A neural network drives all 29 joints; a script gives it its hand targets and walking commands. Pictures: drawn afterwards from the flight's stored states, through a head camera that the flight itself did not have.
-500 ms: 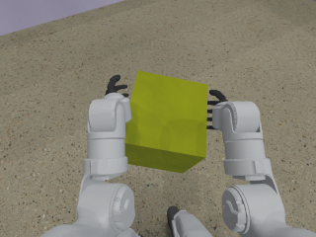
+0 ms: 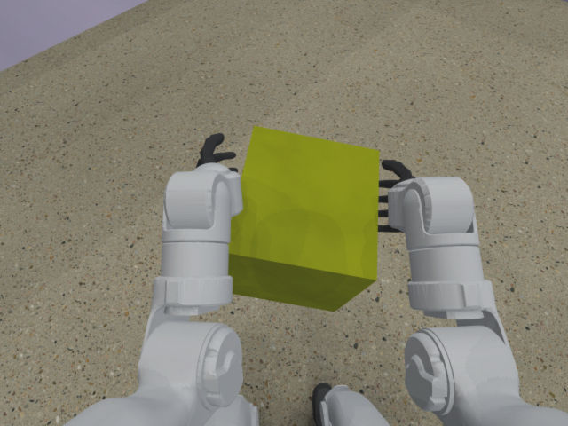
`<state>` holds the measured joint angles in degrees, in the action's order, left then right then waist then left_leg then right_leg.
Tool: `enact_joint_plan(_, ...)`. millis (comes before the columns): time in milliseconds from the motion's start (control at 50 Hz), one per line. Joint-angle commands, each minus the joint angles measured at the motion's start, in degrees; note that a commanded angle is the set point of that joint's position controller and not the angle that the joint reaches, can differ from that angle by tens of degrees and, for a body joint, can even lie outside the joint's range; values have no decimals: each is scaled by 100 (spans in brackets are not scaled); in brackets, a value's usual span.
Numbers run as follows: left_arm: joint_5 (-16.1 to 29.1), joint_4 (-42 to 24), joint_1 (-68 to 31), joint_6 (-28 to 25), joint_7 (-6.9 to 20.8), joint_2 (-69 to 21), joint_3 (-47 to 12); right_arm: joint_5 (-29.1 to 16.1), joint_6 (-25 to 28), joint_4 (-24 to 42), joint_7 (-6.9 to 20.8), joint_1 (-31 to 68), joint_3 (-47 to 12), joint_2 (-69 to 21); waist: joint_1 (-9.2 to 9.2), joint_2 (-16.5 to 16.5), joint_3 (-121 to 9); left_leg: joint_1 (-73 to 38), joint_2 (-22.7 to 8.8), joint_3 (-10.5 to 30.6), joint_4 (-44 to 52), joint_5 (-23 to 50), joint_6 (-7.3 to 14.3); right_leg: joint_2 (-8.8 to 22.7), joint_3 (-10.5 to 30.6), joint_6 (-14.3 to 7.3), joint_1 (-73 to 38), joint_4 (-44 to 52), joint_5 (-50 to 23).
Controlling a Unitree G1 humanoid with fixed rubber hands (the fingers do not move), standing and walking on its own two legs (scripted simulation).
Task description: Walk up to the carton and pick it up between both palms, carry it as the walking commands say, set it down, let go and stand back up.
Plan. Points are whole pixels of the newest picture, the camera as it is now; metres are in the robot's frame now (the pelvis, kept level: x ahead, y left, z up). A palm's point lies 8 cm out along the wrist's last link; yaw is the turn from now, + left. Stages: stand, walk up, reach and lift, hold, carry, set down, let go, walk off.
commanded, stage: carry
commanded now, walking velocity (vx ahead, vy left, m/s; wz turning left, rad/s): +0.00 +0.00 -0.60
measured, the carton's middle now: (297, 226) +0.39 -0.02 +0.01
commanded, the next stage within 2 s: none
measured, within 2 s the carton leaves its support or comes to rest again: neither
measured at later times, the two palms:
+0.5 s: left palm (299, 274) +0.27 -0.01 +0.12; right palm (538, 360) +0.18 -0.24 +0.09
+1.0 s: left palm out of the picture +0.12 -0.09 +0.13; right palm out of the picture -0.03 -0.29 +0.10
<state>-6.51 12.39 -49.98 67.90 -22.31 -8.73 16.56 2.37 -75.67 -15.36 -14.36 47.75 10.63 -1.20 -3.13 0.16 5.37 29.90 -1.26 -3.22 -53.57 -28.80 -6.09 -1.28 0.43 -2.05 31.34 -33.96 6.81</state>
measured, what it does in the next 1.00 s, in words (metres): walks backwards, turning right: left foot, then right foot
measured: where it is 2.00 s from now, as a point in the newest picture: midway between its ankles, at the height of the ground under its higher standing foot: outside the picture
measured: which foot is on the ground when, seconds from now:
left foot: up 0.00-0.06, down 0.08-0.38, up 0.40-0.66, down 0.68-0.96, up 0.98-1.00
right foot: down 0.00-0.10, up 0.12-0.34, down 0.36-0.70, up 0.72-0.92, down 0.94-1.00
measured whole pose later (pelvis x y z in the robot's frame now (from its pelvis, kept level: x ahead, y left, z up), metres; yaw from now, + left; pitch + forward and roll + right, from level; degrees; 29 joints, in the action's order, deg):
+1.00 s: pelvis -0.27 +0.02 +0.00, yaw -36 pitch +3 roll -2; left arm -4.4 15.4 -49.9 68.7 -20.9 -5.3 15.0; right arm 8.0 -75.4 -14.7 -14.0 46.1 13.3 -6.1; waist 2.6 -1.8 3.0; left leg 28.6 -11.9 -7.3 -47.5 -23.8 -5.3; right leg -1.2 -5.0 -2.2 27.6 -35.9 10.1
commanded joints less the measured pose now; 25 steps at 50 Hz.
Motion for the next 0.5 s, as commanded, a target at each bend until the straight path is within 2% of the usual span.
enact_joint_plan(0, 2312, -64, -3534, 275, 2467, -6264, -2637, -2936, 724, 1625, 1734, 5280, -2755, -7116, 370, 1016, -4736, -206, 107, 112, 756, 14, 120, 1407, 1744, -679, -3512, 691, -2093)
enact_joint_plan(40, 2283, -164, -3556, 282, 2461, -6241, -2686, -2951, 721, 1601, 1777, 5257, -2764, -7234, 326, 1104, -4694, -1044, 218, -43, 1747, 163, 306, 1181, 1524, -446, -2991, 814, -1630)
enact_joint_plan(60, 2284, -197, -3577, 292, 2461, -6226, -2704, -2937, 727, 1565, 1797, 5244, -2761, -7302, 251, 1018, -4714, -1882, 123, -57, 2516, 689, 466, 980, 1225, -197, -2429, 785, -1265)
enact_joint_plan(80, 2306, -152, -3633, 297, 2459, -6245, -2725, -2923, 755, 1568, 1806, 5317, -2721, -7284, 203, 497, -4695, -2875, -340, 448, 2840, 1120, 681, 689, 923, 18, -1529, 419, -578)
enact_joint_plan(100, 2387, -128, -3806, 309, 2463, -6303, -2844, -2790, 807, 1460, 1806, 5271, -2545, -7045, 173, -1337, -4587, -3199, -1516, 1685, 2782, 1864, 1250, -13, 49, 296, -327, -801, 1361)
enact_joint_plan(120, 2523, -262, -4170, 294, 2457, -6353, -3026, -2737, 834, 1582, 1812, 5225, -2428, -6950, 168, -1784, -4287, -3524, -2407, 2150, 2825, 3419, 1807, 57, -252, 333, 809, -2024, 2362)
enact_joint_plan(140, 2630, -389, -4270, 280, 2457, -6439, -3151, -2704, 838, 1833, 1805, 5431, -2468, -6922, 211, -1043, -4225, -3711, -2444, 2001, 2576, 4414, 1828, 338, 21, 210, 930, -2318, 2154)
enact_joint_plan(160, 2781, -438, -4567, 259, 2489, -6455, -3238, -2649, 843, 1965, 1766, 5722, -2527, -6824, 184, -436, -4109, -3578, -2357, 1657, 2538, 4786, 1704, 382, -13, 170, 783, -2411, 1812)
enact_joint_plan(180, 2906, -455, -4654, 262, 2550, -6498, -3320, -2588, 858, 2089, 1722, 5824, -2577, -6803, 178, -356, -3972, -3377, -2349, 1419, 2601, 4632, 1602, 412, -91, 185, 716, -2298, 1598)
enact_joint_plan(200, 2945, -283, -4459, 290, 2604, -6551, -3328, -2534, 861, 2203, 1694, 5757, -2571, -6711, 197, -467, -3837, -3241, -2297, 1146, 2557, 4653, 1514, 431, -152, 223, 583, -2123, 1492)
enact_joint_plan(220, 2971, -127, -4362, 302, 2632, -6571, -3328, -2467, 852, 2255, 1663, 5825, -2565, -6613, 195, -638, -3895, -3221, -2099, 712, 2350, 4851, 1402, 323, -318, 261, 291, -1715, 1442)
enact_joint_plan(260, 2996, 73, -4006, 354, 2661, -6623, -3319, -2290, 798, 2117, 1611, 5422, -2430, -6468, 158, -1189, -4044, -3271, -1830, 143, 2086, 5066, 1180, 36, -625, 287, -259, -931, 1347)
enact_joint_plan(280, 3042, 112, -3984, 372, 2676, -6655, -3331, -2219, 781, 2003, 1587, 5285, -2382, -6422, 149, -1421, -4075, -3280, -1803, -25, 1952, 5110, 1091, -33, -714, 273, -515, -505, 1244)
enact_joint_plan(300, 3030, 283, -3800, 398, 2702, -6666, -3283, -2145, 765, 1871, 1568, 5129, -2336, -6375, 183, -1404, -4111, -3202, -1747, -193, 1726, 5086, 958, -38, -757, 215, -861, 49, 996)
enact_joint_plan(320, 3011, 404, -3605, 419, 2735, -6717, -3260, -2076, 736, 1730, 1562, 4951, -2288, -6349, 221, -1244, -4126, -2936, -1663, -376, 1397, 4966, 765, 50, -606, 146, -1331, 690, 592)
enact_joint_plan(340, 2981, 505, -3411, 443, 2765, -6735, -3211, -1999, 711, 1558, 1555, 4780, -2256, -6301, 262, -893, -4188, -2297, -1564, -357, 1032, 4372, 503, 362, -46, 39, -1990, 1052, 107)
enact_joint_plan(360, 2928, 620, -3106, 459, 2786, -6671, -3168, -1958, 691, 1427, 1562, 4587, -2298, -6365, 304, -32, -4519, -1121, -1153, -347, 587, 2708, 122, 1160, 968, -317, -3045, 690, -2270)
enact_joint_plan(380, 2786, 725, -2947, 397, 2794, -6648, -2999, -2003, 670, 1560, 1593, 4629, -2428, -6559, 317, 1582, -4686, 115, -442, -556, -12, -349, -83, 2006, 2177, -786, -3710, 239, -4829)
enact_joint_plan(400, 2903, 493, -3683, 337, 2789, -6532, -2941, -2138, 728, 1666, 1584, 5356, -2584, -6627, 339, 1442, -4845, 542, -378, -146, -643, -802, -45, 1908, 2087, -891, -4134, 60, -5386)
enact_joint_plan(420, 2906, 371, -3993, 336, 2773, -6437, -2943, -2245, 741, 1574, 1577, 5432, -2581, -6706, 355, 906, -4878, 664, -369, 17, -914, -694, -42, 1809, 1823, -848, -4286, 18, -5061)
enact_joint_plan(440, 2827, 287, -4132, 301, 2736, -6368, -2909, -2407, 768, 1566, 1604, 5521, -2627, -6757, 351, 601, -4790, 659, -369, 168, -929, -429, -30, 1699, 1705, -774, -4121, 42, -4401)
enact_joint_plan(480, 2653, 151, -4012, 288, 2661, -6438, -2756, -2640, 782, 1724, 1681, 5617, -2708, -6908, 339, 766, -4624, 532, -298, 210, -553, -83, -22, 1510, 1594, -708, -3700, 373, -2792)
